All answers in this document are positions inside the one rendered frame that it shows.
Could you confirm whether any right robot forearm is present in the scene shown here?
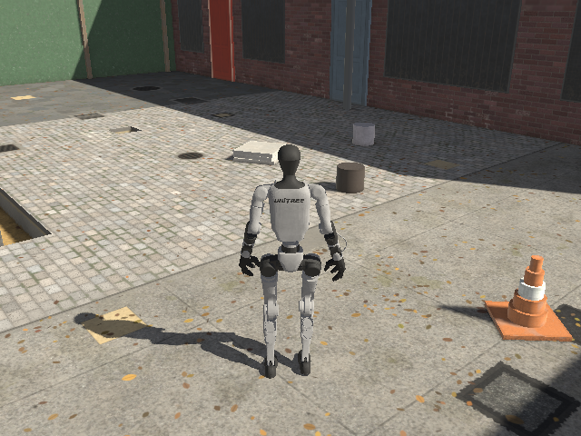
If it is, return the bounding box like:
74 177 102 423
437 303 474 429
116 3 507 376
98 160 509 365
324 221 343 261

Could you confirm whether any robot right upper arm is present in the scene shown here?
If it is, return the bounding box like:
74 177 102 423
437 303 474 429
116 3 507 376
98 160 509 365
309 183 333 235

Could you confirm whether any left robot forearm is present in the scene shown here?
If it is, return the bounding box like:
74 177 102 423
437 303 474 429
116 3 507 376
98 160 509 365
241 221 257 258

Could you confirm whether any robot left upper arm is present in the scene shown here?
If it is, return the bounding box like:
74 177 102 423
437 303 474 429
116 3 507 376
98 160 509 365
247 184 271 234

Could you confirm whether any right robot thigh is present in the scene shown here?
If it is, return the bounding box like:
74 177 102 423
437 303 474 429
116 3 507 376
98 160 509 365
299 253 321 316

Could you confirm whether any robot right hand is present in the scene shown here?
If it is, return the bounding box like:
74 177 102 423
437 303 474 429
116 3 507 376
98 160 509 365
324 257 346 281

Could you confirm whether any robot left hand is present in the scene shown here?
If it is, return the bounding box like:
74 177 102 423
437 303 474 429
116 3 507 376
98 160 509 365
239 256 260 276

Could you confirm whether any left robot shin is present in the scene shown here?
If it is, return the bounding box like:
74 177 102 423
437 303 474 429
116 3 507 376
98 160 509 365
263 303 277 366

